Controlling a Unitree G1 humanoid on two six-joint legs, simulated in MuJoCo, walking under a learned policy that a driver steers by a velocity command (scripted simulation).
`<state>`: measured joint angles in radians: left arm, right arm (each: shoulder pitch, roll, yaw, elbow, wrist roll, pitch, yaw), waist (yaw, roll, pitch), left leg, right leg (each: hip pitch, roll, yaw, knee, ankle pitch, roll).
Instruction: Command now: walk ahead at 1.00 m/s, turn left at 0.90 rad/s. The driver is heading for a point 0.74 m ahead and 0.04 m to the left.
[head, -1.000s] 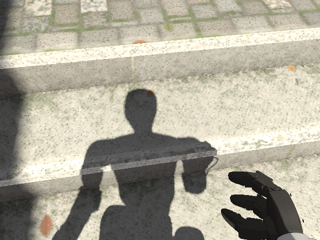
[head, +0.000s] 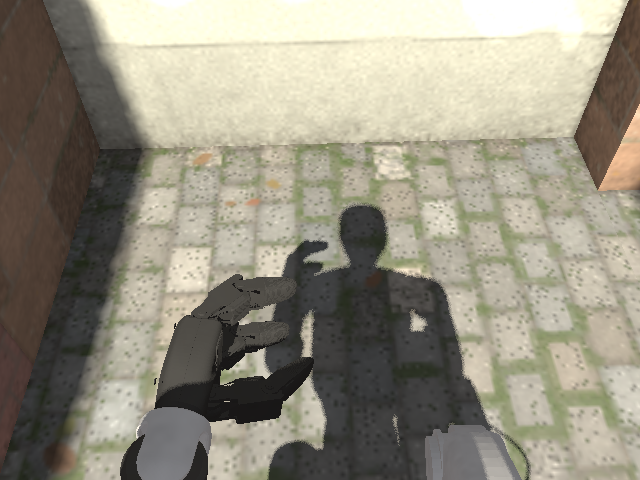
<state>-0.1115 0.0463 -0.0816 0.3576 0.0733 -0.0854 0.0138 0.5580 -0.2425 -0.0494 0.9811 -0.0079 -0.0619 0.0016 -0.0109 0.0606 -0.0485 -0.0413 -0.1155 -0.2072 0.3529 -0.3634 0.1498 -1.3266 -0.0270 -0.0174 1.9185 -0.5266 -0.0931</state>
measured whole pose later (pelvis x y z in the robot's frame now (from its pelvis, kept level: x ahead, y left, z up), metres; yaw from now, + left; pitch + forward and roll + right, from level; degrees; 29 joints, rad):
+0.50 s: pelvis +0.49 +0.07 +0.14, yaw +21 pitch +2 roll -1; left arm 0.47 0.30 0.06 0.90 0.02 -0.11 0.02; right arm 0.12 -0.27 -0.06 0.61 -0.07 -0.04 0.03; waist 0.01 0.02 -0.02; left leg -0.52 -0.07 0.07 0.68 -0.19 0.15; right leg 0.04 -0.08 -0.15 0.91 -0.38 -0.04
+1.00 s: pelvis +0.82 +0.12 +0.16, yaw +22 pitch +2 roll +0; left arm 0.21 0.23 0.00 0.79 0.05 -0.06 0.04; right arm 0.07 -0.28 -0.01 0.70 -0.04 -0.04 -0.07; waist 0.07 0.00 0.04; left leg -0.64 0.01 -0.12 1.31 -0.44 -0.09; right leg -0.44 0.14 0.06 0.42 -0.01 -0.08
